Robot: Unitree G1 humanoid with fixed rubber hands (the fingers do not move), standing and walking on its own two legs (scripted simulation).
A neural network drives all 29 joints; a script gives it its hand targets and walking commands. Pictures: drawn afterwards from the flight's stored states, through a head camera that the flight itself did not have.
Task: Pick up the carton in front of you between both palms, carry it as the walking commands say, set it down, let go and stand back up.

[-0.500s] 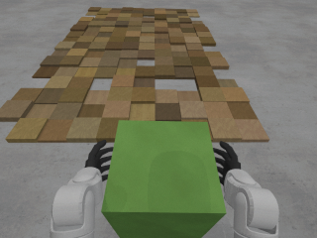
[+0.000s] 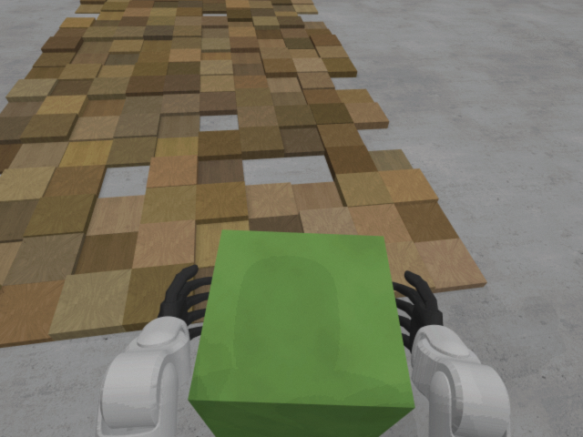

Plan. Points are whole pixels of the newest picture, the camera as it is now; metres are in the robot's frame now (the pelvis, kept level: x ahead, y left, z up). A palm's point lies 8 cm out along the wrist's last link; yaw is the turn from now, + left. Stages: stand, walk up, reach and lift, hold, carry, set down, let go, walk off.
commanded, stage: carry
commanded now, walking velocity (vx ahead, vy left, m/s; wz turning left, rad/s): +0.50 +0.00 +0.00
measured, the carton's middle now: (297, 345) +0.25 -0.01 +0.00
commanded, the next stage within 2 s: none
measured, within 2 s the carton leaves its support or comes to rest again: neither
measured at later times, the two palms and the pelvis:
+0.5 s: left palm (222, 124) +0.62 +0.13 +0.10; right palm (377, 123) +0.65 -0.17 +0.10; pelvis +0.33 -0.05 +0.00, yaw +3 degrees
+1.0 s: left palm (236, 53) +1.02 +0.14 +0.07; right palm (347, 57) +1.01 -0.16 +0.08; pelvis +0.67 +0.01 +0.00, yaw +1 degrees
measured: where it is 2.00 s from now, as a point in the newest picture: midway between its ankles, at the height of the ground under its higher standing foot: (272, 201)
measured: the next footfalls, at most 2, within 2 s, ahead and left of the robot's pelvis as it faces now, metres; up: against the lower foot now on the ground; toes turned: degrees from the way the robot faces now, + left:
right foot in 0.24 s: +0.37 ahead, -0.12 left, +0.00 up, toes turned -9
left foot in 0.72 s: +0.67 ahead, +0.08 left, +0.01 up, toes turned +9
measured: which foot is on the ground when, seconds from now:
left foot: down 0.00-0.26, up 0.28-0.70, down 0.72-1.00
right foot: up 0.00-0.22, down 0.24-0.74, up 0.76-1.00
